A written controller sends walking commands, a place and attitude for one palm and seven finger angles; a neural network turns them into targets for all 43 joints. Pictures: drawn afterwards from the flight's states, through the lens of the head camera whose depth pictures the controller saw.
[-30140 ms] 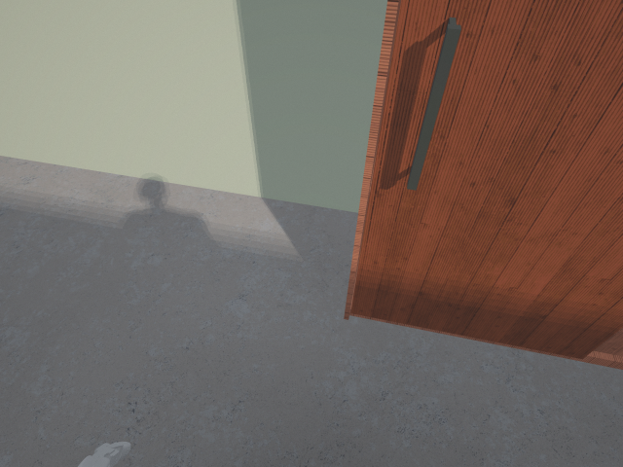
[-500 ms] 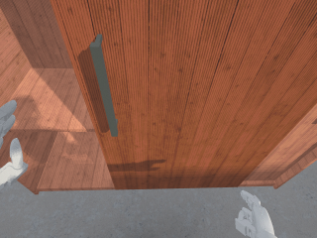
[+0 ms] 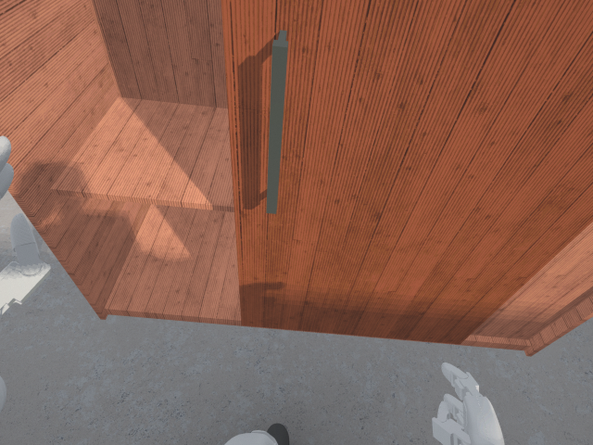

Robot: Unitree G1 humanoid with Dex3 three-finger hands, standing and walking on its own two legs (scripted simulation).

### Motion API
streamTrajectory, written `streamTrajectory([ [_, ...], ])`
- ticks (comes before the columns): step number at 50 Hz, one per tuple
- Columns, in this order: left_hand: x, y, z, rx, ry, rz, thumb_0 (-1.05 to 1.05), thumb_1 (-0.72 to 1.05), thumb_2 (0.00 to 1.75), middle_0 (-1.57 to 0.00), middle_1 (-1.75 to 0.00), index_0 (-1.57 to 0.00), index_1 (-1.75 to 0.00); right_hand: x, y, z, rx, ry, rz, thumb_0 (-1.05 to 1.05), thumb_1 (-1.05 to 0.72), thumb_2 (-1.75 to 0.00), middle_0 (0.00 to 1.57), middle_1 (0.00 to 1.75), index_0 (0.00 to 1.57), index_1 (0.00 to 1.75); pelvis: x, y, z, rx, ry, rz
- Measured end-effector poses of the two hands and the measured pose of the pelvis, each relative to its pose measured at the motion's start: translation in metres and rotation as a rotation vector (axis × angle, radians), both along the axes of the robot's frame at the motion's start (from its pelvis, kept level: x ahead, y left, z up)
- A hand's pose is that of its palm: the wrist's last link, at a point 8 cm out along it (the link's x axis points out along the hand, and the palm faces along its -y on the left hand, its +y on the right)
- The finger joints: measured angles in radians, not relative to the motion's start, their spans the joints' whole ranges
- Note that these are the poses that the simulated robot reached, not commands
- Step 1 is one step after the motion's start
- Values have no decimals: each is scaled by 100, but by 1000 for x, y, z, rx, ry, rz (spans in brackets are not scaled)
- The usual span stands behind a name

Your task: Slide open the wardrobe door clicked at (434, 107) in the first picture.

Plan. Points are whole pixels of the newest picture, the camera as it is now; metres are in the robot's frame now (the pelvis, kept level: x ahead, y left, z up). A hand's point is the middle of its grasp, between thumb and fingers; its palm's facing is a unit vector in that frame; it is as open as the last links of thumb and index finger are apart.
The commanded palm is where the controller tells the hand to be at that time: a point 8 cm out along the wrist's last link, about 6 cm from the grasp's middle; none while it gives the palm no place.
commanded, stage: step back with the hand held close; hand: left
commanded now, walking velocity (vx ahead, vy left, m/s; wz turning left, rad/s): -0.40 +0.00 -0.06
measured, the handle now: (276, 136) +0.56 +0.09 +0.11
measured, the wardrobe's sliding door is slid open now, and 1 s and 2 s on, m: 0.48 0.48 0.48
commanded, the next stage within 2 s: stop stepping back and stand still in 0.08 s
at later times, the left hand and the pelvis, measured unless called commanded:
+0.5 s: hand out of the picture +0.14 +0.31 +0.19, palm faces +0.21 -0.90 -0.39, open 7.4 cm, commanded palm +0.07 +0.37 +0.19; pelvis -0.10 +0.09 +0.02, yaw -7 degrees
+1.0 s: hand out of the picture +0.15 +0.34 +0.18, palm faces +0.31 -0.86 -0.41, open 7.4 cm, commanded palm +0.08 +0.39 +0.19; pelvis -0.10 +0.11 -0.01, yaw -7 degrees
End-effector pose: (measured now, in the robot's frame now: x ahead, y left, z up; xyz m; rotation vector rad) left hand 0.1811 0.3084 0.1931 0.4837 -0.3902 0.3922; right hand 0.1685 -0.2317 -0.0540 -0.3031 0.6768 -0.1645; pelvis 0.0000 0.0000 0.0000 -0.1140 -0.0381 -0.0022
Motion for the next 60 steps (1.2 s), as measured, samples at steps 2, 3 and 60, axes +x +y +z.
streamTrajectory([
  [2, -11, 7, 9, 11, -6, 3, 2, 89, 90, -21, -30, -21, -30, -8, 7, 7, 15, -4, 10, 1, -90, -90, 20, 30, 20, 30, -10, 3, 5, -3, 23, 8],
  [3, -19, 9, 12, 17, -6, 1, 2, 89, 90, -21, -30, -21, -30, -11, 11, 9, 23, -8, 16, 1, -90, -90, 20, 30, 20, 30, -15, 6, 7, -3, 37, 9],
  [60, -62, 102, -5, 91, 206, -4, 1, 89, 90, -21, -30, -21, -30, -125, 110, -33, 132, 107, -120, 1, -90, -90, 20, 31, 20, 30, -64, 115, 5, 132, 70, -128],
])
